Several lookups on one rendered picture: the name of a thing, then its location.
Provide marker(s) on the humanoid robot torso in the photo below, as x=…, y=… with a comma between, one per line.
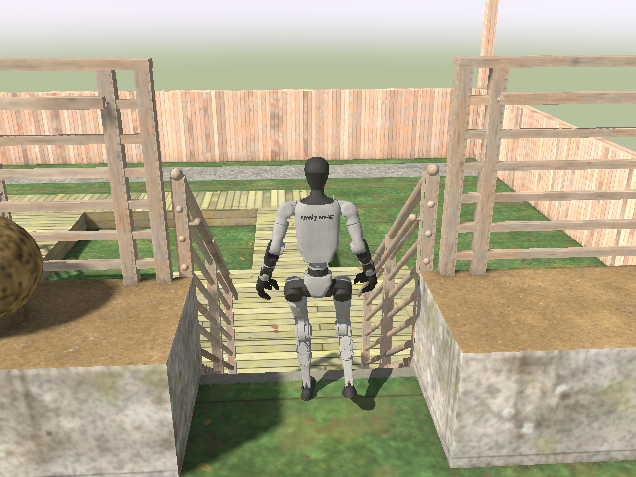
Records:
x=317, y=234

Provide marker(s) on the robot left hand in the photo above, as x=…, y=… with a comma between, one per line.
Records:
x=265, y=284

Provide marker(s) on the robot right foot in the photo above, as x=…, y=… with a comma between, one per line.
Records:
x=349, y=391

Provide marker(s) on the robot left forearm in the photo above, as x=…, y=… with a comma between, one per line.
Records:
x=269, y=264

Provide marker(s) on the robot right hand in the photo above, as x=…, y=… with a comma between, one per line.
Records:
x=363, y=278

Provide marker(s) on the robot right forearm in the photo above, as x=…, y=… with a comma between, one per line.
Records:
x=366, y=262

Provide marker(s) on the robot left upper arm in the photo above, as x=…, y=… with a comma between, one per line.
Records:
x=286, y=210

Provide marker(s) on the robot right upper arm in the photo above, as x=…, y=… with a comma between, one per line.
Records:
x=349, y=210

